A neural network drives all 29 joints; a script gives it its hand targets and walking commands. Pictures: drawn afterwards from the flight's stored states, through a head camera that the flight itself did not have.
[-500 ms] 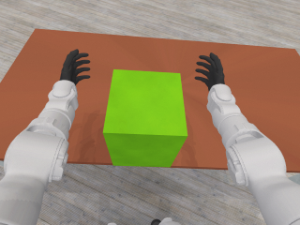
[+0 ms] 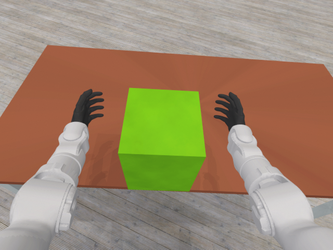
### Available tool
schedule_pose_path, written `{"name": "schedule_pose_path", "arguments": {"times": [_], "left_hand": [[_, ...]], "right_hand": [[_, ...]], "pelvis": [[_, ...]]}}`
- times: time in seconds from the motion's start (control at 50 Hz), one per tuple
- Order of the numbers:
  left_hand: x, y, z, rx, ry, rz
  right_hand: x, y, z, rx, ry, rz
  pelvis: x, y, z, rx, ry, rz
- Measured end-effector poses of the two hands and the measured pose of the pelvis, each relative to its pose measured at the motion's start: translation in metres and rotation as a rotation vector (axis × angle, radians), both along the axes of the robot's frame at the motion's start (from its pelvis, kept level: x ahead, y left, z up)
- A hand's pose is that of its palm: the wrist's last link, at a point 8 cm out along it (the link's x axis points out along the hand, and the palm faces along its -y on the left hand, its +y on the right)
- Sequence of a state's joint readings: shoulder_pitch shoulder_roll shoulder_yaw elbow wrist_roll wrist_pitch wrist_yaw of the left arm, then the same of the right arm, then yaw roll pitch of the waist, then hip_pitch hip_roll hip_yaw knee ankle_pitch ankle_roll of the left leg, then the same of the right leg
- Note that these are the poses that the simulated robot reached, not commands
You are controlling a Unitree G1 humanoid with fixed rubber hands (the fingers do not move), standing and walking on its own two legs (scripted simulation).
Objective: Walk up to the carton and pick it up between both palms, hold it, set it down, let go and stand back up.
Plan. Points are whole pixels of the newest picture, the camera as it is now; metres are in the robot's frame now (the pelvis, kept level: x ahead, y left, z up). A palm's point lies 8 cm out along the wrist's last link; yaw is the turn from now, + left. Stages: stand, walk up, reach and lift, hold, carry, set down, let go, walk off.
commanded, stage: set down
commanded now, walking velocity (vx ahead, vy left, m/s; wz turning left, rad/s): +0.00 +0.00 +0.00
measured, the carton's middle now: (161, 143) +0.42 -0.01 -0.07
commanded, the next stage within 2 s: none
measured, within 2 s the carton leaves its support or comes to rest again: neither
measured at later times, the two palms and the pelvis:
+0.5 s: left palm (73, 157) +0.34 +0.21 +0.01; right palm (235, 160) +0.33 -0.19 +0.01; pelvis +0.01 +0.00 +0.00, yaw +0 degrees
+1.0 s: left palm (72, 182) +0.29 +0.21 -0.02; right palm (238, 180) +0.28 -0.20 -0.02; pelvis +0.01 +0.00 +0.00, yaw +1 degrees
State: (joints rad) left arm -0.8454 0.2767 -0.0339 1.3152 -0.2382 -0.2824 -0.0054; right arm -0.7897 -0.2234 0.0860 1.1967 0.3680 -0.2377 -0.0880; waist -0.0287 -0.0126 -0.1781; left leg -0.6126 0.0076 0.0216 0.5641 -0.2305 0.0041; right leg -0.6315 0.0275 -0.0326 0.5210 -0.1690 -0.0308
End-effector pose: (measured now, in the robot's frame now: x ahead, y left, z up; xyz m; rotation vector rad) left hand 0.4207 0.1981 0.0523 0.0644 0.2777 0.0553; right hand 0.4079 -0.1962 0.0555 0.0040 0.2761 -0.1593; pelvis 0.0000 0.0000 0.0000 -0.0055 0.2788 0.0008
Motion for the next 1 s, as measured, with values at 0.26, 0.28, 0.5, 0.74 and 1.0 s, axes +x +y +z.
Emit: {"name": "schedule_pose_path", "arguments": {"times": [0.26, 0.28, 0.5, 0.74, 1.0], "left_hand": [[-0.039, 0.013, -0.029, -0.005, -0.041, 0.028], [-0.041, 0.013, -0.029, -0.005, -0.045, 0.023], [-0.081, 0.017, -0.043, -0.014, -0.014, 0.020], [-0.118, 0.014, -0.074, -0.010, -0.012, 0.025], [-0.133, 0.016, -0.074, -0.006, -0.030, 0.025]], "right_hand": [[-0.036, 0.009, -0.035, 0.030, -0.040, 0.000], [-0.038, 0.009, -0.035, 0.029, -0.043, -0.001], [-0.082, 0.003, -0.049, 0.015, -0.005, -0.022], [-0.113, 0.009, -0.078, 0.029, 0.007, -0.013], [-0.127, 0.000, -0.074, 0.000, -0.015, -0.017]], "pelvis": [[0.004, 0.000, -0.003, 0.000, -0.017, 0.003], [0.004, 0.000, -0.003, 0.000, -0.024, 0.003], [0.007, 0.001, 0.001, -0.004, -0.134, 0.008], [0.002, 0.003, -0.003, -0.002, -0.153, 0.016], [0.008, 0.002, 0.000, -0.009, -0.191, 0.015]]}}
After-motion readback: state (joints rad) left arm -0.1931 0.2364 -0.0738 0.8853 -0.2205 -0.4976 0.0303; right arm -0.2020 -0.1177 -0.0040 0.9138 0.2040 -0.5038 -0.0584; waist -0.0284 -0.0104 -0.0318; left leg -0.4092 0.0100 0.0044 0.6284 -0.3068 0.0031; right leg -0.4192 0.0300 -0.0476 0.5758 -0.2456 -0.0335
